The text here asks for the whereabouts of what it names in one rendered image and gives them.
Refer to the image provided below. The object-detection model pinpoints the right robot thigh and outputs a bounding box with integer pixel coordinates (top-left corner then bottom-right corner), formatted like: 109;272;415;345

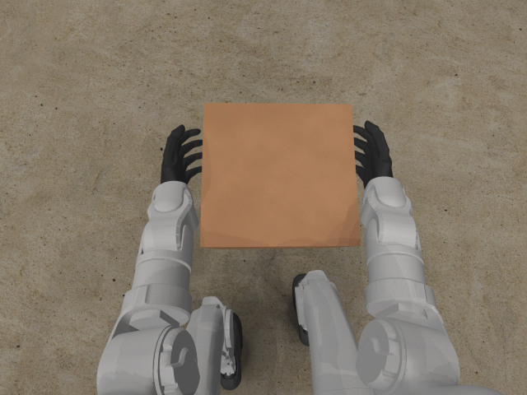
295;278;376;395

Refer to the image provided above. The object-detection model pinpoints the left robot upper arm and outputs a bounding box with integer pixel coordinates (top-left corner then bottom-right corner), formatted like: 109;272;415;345
97;325;200;395

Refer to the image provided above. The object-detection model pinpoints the robot left foot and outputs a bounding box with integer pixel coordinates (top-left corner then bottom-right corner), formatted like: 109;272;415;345
221;313;243;390

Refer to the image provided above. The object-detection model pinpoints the carton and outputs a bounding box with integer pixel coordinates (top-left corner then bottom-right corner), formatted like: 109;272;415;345
200;103;361;249

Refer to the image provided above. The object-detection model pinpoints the robot right hand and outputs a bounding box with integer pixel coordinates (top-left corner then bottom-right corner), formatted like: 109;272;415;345
353;120;393;188

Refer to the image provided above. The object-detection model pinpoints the robot left forearm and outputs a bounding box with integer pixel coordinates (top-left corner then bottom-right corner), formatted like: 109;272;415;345
96;181;198;392

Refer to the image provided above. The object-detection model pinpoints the robot left hand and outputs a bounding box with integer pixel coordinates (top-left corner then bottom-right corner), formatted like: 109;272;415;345
161;124;203;184

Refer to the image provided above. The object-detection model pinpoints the right robot upper arm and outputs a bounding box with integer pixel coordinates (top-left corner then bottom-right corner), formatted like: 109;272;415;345
356;317;504;395

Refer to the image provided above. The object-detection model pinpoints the robot right forearm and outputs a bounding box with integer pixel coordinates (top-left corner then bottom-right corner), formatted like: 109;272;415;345
361;176;459;362

